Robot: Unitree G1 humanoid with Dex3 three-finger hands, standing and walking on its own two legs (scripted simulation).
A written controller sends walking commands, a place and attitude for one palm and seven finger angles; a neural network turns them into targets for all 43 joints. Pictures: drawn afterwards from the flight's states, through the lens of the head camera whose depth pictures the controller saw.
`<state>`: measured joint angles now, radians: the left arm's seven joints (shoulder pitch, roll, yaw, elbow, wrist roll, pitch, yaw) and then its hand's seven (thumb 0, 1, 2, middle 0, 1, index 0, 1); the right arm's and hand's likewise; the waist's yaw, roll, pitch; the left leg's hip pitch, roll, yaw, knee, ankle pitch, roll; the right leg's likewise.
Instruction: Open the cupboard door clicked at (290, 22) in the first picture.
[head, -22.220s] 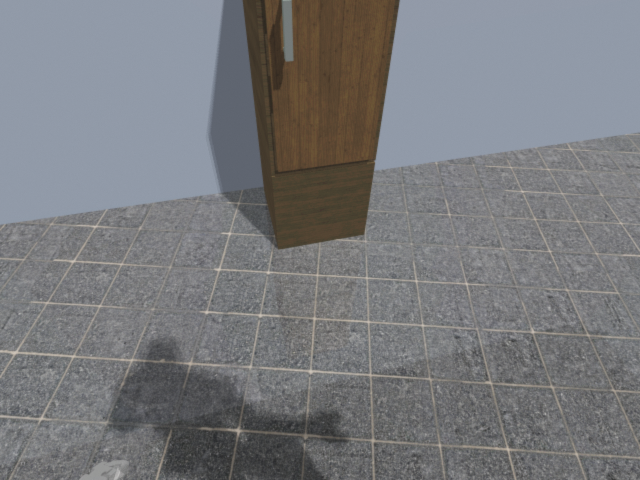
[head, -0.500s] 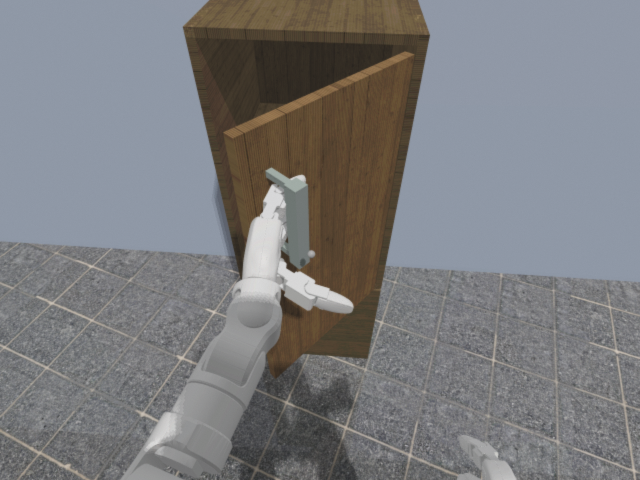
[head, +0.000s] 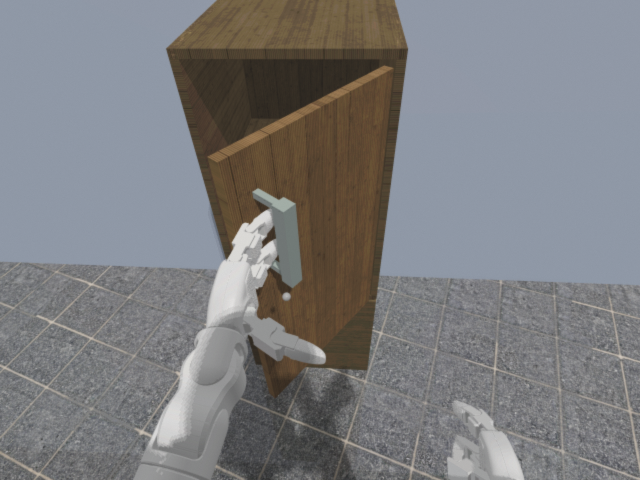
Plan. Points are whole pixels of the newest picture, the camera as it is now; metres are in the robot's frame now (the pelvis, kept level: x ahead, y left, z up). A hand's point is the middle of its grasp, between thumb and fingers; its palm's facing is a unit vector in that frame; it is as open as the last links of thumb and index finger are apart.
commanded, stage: slide the hand sideways off the handle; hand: left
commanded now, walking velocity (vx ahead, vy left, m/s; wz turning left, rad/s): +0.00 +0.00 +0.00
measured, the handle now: (277, 239) +0.39 +0.09 +0.12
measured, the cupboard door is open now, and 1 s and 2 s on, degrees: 53 53 53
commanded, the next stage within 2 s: draw the hand back to the body in 0.54 s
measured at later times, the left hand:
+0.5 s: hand (245, 338) +0.23 +0.10 +0.12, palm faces -0.01 -1.00 -0.05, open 16.3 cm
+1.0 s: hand (191, 347) +0.21 +0.15 +0.13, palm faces +0.05 -1.00 -0.08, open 16.3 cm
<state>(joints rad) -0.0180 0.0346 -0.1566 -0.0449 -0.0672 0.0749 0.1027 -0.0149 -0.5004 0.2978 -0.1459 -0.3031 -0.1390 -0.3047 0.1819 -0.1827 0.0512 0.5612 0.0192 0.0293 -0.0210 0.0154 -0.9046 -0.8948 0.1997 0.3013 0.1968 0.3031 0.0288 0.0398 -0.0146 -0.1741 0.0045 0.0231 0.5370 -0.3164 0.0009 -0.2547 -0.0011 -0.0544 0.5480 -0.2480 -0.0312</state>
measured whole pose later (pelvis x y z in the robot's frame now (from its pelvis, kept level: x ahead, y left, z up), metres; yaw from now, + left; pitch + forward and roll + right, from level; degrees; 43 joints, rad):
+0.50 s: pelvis +0.01 -0.01 +0.00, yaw +1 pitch -3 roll +0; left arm 0.29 0.12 -0.05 -0.31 -0.13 0.06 -0.07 -0.01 -0.50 0.30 -0.15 -0.30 -0.15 -0.30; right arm 0.20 -0.21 0.06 0.54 0.02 -0.06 -0.05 0.02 -0.90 -0.89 0.20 0.30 0.20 0.30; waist 0.04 0.06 -0.02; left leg -0.17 0.02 -0.01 0.56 -0.34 -0.02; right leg -0.24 0.01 -0.08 0.57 -0.28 -0.05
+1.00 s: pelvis +0.00 +0.00 +0.00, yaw +1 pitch -4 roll +0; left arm 0.34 0.19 0.07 -0.38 -0.19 0.10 -0.11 -0.01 -0.50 0.30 -0.16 -0.30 -0.15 -0.30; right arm 0.23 -0.21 0.07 0.56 0.03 -0.16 -0.07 0.02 -0.90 -0.89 0.20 0.30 0.20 0.30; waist 0.04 0.06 -0.02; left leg -0.18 0.01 0.00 0.58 -0.34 0.00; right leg -0.24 0.00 -0.08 0.57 -0.27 -0.03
